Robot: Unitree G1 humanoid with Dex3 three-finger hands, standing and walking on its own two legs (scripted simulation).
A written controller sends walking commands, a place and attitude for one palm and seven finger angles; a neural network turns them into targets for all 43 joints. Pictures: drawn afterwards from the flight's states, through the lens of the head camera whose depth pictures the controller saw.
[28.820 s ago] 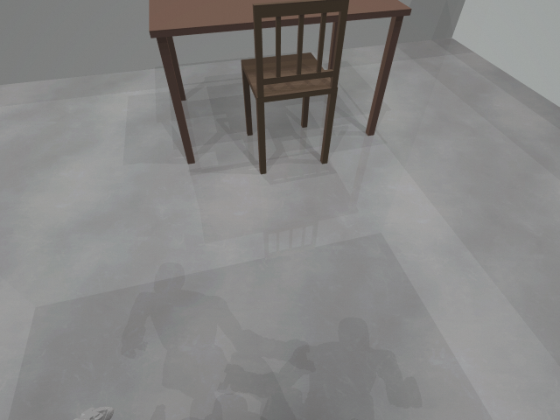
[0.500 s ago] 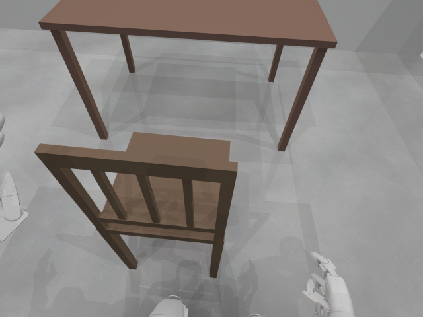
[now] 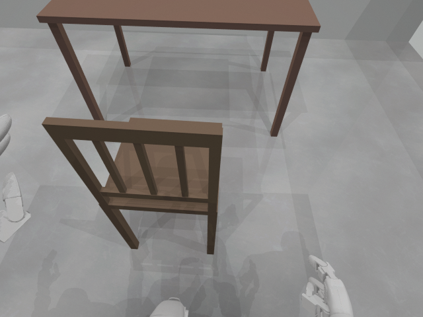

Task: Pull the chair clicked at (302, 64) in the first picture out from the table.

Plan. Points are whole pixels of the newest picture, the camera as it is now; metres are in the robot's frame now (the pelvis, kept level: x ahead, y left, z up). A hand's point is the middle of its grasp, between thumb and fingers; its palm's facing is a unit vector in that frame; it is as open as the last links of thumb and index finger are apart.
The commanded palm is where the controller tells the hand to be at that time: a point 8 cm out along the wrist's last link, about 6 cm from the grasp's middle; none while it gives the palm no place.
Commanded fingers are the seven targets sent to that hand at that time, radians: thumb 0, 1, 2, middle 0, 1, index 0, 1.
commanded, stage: stop stepping back and stand still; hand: left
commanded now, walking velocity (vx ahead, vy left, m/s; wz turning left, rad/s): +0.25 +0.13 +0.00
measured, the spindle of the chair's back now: (147, 170) +0.46 +0.21 -0.09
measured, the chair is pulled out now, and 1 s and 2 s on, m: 0.57 0.57 0.57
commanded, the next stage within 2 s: let the arm hang, fingers relaxed in 0.78 s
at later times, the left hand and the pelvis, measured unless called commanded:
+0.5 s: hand out of the picture +0.13 +0.26 +0.18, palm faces +0.48 -0.77 -0.43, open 7.4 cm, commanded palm +0.08 +0.30 +0.19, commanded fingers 0.00 0.90 0.90 -0.20 -0.30 -0.20 -0.30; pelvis -0.05 +0.00 +0.01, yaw +1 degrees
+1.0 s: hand (59, 284) +0.16 +0.26 +0.01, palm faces +0.23 -0.87 -0.43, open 7.4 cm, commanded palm none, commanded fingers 0.00 0.90 0.90 -0.20 -0.30 -0.20 -0.30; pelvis -0.04 +0.00 +0.00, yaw +3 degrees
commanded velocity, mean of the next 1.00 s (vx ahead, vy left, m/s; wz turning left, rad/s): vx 0.06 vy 0.00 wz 0.00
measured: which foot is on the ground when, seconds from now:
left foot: up 0.00-0.10, down 0.12-1.00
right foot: down 0.00-1.00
